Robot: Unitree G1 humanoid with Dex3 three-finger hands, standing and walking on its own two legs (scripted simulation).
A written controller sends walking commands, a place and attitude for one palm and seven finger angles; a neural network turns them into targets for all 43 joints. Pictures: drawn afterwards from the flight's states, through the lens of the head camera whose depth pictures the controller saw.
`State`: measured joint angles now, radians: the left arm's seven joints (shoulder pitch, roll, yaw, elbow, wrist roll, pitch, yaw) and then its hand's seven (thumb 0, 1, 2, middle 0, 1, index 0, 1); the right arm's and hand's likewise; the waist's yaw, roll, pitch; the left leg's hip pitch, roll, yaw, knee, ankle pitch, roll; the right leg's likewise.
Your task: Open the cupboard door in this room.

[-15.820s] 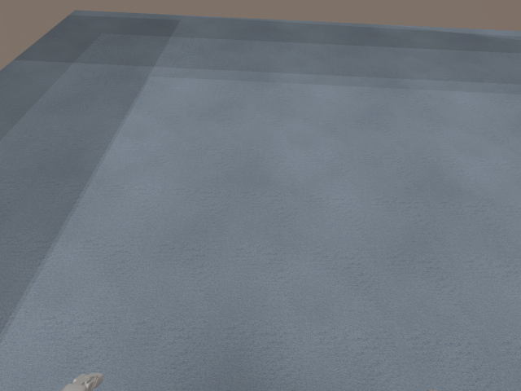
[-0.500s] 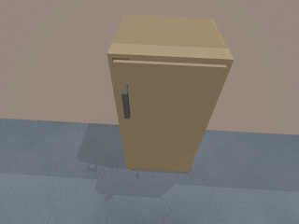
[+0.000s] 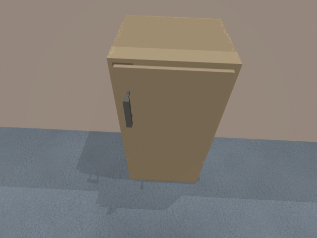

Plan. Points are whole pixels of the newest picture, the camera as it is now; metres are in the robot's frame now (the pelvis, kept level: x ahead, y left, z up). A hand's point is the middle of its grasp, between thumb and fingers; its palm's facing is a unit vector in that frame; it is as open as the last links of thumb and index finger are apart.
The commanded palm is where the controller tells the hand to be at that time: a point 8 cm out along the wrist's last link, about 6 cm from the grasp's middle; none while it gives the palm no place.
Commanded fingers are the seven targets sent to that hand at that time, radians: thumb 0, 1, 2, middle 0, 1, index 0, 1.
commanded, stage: look again from close up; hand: left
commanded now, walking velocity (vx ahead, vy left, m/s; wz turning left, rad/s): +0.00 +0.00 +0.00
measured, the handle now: (128, 109) +0.57 +0.15 -0.05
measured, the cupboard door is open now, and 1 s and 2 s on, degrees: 0 0 0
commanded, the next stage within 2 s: raise the hand with hooked fingers in 0.02 s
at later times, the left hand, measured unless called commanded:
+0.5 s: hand (78, 229) +0.16 +0.22 -0.09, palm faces +0.00 -1.00 -0.02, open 8.4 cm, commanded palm +0.14 +0.28 -0.07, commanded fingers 0.00 0.43 0.70 -0.23 -0.60 -0.23 -0.60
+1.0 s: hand (69, 211) +0.20 +0.25 -0.07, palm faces -0.01 -1.00 -0.04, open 11.4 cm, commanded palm +0.17 +0.30 -0.06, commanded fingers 0.00 -0.15 0.45 -0.28 -0.98 -0.28 -0.98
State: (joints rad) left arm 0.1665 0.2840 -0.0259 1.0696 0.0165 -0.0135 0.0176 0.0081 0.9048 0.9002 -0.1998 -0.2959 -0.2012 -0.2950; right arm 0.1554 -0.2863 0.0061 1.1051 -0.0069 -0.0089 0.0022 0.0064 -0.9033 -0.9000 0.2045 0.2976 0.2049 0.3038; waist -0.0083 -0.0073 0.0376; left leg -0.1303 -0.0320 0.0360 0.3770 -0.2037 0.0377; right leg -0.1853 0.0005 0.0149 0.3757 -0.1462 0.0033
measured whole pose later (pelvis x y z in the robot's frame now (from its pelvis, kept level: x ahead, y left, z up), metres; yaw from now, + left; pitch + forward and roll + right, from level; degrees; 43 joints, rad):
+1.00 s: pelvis -0.02 -0.01 -0.11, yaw +2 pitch +17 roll -3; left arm 0.28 0.35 0.37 0.15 -0.41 -0.38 -0.52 0.01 0.07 0.55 -0.26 -0.83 -0.26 -0.83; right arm 0.25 -0.26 0.01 0.56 0.04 -0.26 -0.05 0.02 -0.90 -0.90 0.21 0.30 0.21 0.30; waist 0.01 0.02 -0.14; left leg -1.00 0.00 -0.04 1.28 -0.57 0.03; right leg -1.00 0.02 -0.08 1.19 -0.48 -0.02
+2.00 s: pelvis -0.01 +0.00 -0.10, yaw +2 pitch +17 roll -3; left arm 0.02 0.43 0.42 0.38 -0.38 -0.33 -0.56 -0.01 -0.50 0.30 -0.30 -1.20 -0.30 -1.19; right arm 0.28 -0.29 0.03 0.51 0.04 -0.18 -0.06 0.01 -0.90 -0.90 0.21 0.30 0.21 0.30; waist -0.02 0.01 -0.14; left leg -0.94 0.00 -0.03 1.18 -0.54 0.03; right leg -0.95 0.02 -0.06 1.10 -0.45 -0.01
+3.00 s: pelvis -0.01 -0.01 -0.10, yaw +1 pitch +20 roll -3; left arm -0.46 0.45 0.38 0.78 -0.24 -0.36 -0.45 -0.01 -0.50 0.30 -0.30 -1.20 -0.30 -1.20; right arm 0.31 -0.28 0.04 0.58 0.04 -0.08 -0.06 0.01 -0.90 -0.90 0.21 0.30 0.21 0.30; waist -0.07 0.00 -0.14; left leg -1.01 0.00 -0.01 1.20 -0.54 0.03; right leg -1.03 0.03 -0.05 1.12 -0.45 -0.02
